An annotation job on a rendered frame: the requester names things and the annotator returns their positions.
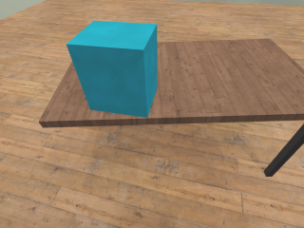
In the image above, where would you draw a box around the carton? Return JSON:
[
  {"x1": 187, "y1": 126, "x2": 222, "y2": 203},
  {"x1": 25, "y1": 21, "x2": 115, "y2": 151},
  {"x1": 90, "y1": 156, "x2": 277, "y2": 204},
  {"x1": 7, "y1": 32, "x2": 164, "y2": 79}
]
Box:
[{"x1": 66, "y1": 21, "x2": 158, "y2": 118}]

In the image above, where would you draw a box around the table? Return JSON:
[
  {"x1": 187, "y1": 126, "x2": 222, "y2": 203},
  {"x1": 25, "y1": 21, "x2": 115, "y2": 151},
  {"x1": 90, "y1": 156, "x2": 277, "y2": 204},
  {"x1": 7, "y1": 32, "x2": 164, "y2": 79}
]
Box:
[{"x1": 39, "y1": 38, "x2": 304, "y2": 177}]

